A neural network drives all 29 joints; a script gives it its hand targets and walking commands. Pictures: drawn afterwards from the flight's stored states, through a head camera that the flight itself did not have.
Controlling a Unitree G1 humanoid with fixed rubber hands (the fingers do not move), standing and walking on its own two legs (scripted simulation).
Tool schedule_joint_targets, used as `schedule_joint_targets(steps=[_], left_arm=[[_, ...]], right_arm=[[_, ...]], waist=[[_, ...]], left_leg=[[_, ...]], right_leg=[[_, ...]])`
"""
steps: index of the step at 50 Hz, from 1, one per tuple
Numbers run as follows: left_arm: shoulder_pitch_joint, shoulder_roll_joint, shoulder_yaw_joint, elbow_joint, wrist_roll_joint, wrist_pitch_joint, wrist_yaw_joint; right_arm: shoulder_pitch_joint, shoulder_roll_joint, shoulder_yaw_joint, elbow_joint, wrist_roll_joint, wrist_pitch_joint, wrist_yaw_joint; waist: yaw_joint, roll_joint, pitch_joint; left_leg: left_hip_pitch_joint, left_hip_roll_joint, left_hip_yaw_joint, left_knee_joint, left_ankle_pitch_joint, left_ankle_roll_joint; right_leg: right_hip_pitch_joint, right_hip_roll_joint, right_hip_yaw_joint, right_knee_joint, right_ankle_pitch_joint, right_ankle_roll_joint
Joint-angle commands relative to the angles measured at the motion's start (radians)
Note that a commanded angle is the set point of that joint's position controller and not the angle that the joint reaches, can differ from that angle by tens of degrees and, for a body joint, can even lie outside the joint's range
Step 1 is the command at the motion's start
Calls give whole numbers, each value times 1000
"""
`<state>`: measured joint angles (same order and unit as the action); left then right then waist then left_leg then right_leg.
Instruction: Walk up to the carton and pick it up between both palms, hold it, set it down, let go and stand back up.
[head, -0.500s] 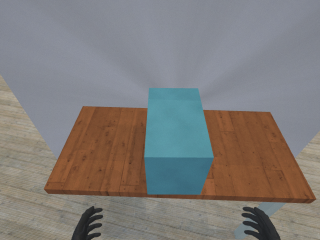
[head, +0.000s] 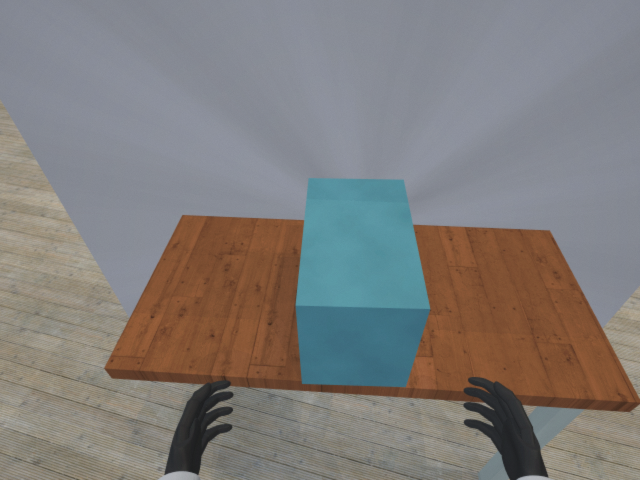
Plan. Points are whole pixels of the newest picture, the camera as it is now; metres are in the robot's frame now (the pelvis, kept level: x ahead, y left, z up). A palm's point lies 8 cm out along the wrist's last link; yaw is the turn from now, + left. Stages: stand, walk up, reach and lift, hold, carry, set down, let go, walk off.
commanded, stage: reach and lift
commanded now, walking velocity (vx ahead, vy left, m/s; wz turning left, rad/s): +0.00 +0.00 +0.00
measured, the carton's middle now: (354, 277) +0.46 -0.02 -0.03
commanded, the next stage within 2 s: none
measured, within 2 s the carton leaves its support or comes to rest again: neither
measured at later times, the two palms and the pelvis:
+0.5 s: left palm (202, 390) +0.23 +0.18 +0.01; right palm (503, 384) +0.24 -0.19 +0.02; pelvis +0.01 -0.01 +0.00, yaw +0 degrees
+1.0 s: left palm (207, 314) +0.31 +0.18 +0.06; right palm (496, 317) +0.31 -0.19 +0.06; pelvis +0.01 -0.01 +0.00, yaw -1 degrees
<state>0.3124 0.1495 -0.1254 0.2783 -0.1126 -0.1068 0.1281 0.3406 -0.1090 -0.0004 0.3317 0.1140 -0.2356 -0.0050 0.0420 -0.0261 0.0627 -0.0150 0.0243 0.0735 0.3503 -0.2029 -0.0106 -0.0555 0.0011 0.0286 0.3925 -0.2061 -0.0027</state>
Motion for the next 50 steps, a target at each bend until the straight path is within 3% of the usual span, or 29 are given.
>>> schedule_joint_targets(steps=[1, 2, 4, 8, 10, 12, 13, 15, 17, 18, 19, 21, 22, 26, 29, 30, 31, 33, 35, 36, 37, 39, 42, 43, 44, 45, 47, 48, 50], left_arm=[[-108, 48, 36, -200, 24, -40, 15], [-103, 21, 2, -207, 9, -35, 4], [-131, 17, 13, -207, 16, -34, 13], [-209, 34, 34, -249, 11, -20, 26], [-180, 43, 17, -239, 0, -8, 30], [-202, 50, 27, -262, -6, 7, 20], [-230, 51, 27, -291, -9, 21, 27], [-252, 81, 64, -296, 1, 51, 27], [-315, 61, 22, -389, -17, 66, 37], [-293, 40, 24, -356, -10, 87, 42], [-289, 44, 23, -360, -19, 107, 39], [-279, 46, 33, -416, -12, 132, 29], [-307, 26, 52, -384, -22, 148, 23], [-284, 39, 83, -441, -1, 199, -13], [-354, 27, 117, -482, 27, 249, -8], [-322, 22, 132, -489, 10, 254, -23], [-312, 26, 140, -497, 10, 276, -34], [-368, 49, 167, -478, 25, 301, -41], [-377, 31, 161, -459, 14, 327, -62], [-392, 29, 171, -498, 11, 333, -60], [-416, 43, 185, -516, 20, 343, -61], [-508, 30, 193, -507, 34, 370, -49], [-518, 35, 180, -557, -12, 374, -49], [-527, 23, 159, -555, 5, 388, -52], [-609, 35, 172, -526, 3, 408, -46], [-615, 32, 191, -484, 7, 422, -45], [-717, 36, 169, -482, -18, 439, -33], [-738, 64, 208, -498, -11, 439, -35], [-717, 50, 221, -492, -21, 468, -25]], right_arm=[[-72, -78, -35, -175, 14, -28, -8], [-69, -109, -51, -173, 5, -19, -15], [-94, -54, -2, -236, 27, -24, -16], [-162, -91, -20, -251, 38, -8, -18], [-132, -54, 11, -244, 23, 10, -31], [-148, -67, 10, -281, 26, 27, -46], [-186, -67, 3, -301, 30, 30, -48], [-223, -77, -7, -304, 48, 43, -66], [-268, -87, -23, -268, 51, 63, -54], [-248, -85, -9, -255, 51, 81, -56], [-280, -87, -27, -302, 62, 77, -62], [-271, -85, -10, -346, 67, 85, -74], [-287, -76, 8, -301, 70, 98, -75], [-279, -84, 22, -373, 85, 128, -101], [-333, -124, -4, -351, 102, 148, -100], [-327, -109, 26, -371, 112, 148, -111], [-328, -139, 29, -407, 113, 151, -121], [-368, -146, 16, -423, 107, 170, -128], [-384, -128, 15, -402, 103, 183, -132], [-376, -134, 25, -447, 100, 188, -141], [-419, -141, 39, -468, 114, 187, -139], [-501, -122, 35, -414, 132, 215, -131], [-508, -165, 11, -455, 124, 224, -136], [-522, -177, -4, -421, 130, 238, -132], [-608, -179, -6, -387, 137, 252, -130], [-618, -173, 2, -371, 138, 261, -133], [-727, -190, -29, -356, 141, 273, -125], [-742, -172, -6, -377, 134, 275, -128], [-748, -199, -38, -339, 149, 282, -132]], waist=[[13, 0, 65], [-27, -11, 42], [15, -3, 12], [13, 28, -21], [32, 22, 30], [15, -18, 4], [14, 23, -40], [15, 23, -34], [-9, 85, -119], [-2, 85, -68], [-3, 44, -94], [-14, 41, -161], [-11, 13, -147], [-11, 16, -165], [-11, 31, -169], [0, 3, -203], [-5, -24, -171], [-8, -19, -157], [-26, -19, -178], [-28, -34, -176], [-11, -6, -193], [-3, 20, -146], [-18, 9, -217], [-33, 37, -229], [-23, 68, -248], [-15, 39, -230], [-35, 51, -260], [-24, 44, -290], [-19, 26, -310]], left_leg=[[-32, -23, -13, -95, 17, -19], [7, -17, -13, -96, -7, -14], [-31, -19, 4, -92, -6, -3], [-16, -22, -9, -84, -33, -13], [-37, -21, 0, -76, -13, -2], [-35, -25, 8, -79, 0, 10], [-18, -26, -2, -76, 10, 5], [-15, -30, 5, -68, 55, 0], [33, -18, -22, -62, 50, -18], [2, -9, -16, -74, 34, -18], [14, -16, -14, -65, 55, -9], [68, -26, -20, -33, 212, -17], [80, -23, -18, -41, 215, -14], [94, -36, -11, -21, 319, -14], [137, -30, -24, -25, 394, -26], [141, -29, -18, -9, 432, -20], [131, -38, -16, -14, 445, -23], [108, -47, -14, -42, 346, -11], [103, -46, -19, -33, 357, -6], [109, -45, -15, -40, 343, -10], [103, -42, -20, -35, 358, -11], [84, -42, -18, -49, 305, -3], [129, -31, -18, -41, 317, -2], [177, -22, -30, -30, 351, -14], [154, -23, -24, -25, 328, -17], [127, -24, -26, -44, 288, -11], [118, -20, -28, -42, 245, -5], [107, -29, -14, -33, 232, 3], [135, -25, -24, -29, 305, -6]], right_leg=[[-116, 19, -2, -129, -43, -28], [-119, 33, -13, -127, -42, -28], [-97, 18, -11, -121, -35, -19], [-139, 20, 0, -115, -62, -27], [-119, 5, 9, -119, -38, -19], [-97, 4, 12, -128, -14, -1], [-110, 2, 11, -119, -9, -5], [-86, -4, 27, -114, 40, 8], [-129, 15, 3, -103, 9, -13], [-115, 14, 1, -108, 6, -15], [-118, 13, -8, -105, 33, -5], [-75, 24, 2, -98, 184, -4], [-74, 26, -2, -113, 173, 5], [-26, 19, 12, -104, 335, 21], [-27, 45, -17, -101, 334, 12], [-6, 35, -9, -101, 388, 25], [-4, 40, -1, -104, 429, 29], [6, 26, 6, -116, 386, 34], [11, 23, 10, -110, 436, 37], [8, 23, 2, -107, 460, 54], [6, 22, 12, -104, 471, 51], [-33, 34, 8, -121, 314, 33], [-45, 37, 1, -124, 319, 27], [-78, 47, -5, -127, 300, 19], [-100, 48, -8, -127, 268, 13], [-75, 49, -4, -131, 241, 13], [-101, 48, -15, -131, 196, 12], [-72, 46, 2, -126, 185, 23], [-59, 56, -3, -114, 251, 18]])
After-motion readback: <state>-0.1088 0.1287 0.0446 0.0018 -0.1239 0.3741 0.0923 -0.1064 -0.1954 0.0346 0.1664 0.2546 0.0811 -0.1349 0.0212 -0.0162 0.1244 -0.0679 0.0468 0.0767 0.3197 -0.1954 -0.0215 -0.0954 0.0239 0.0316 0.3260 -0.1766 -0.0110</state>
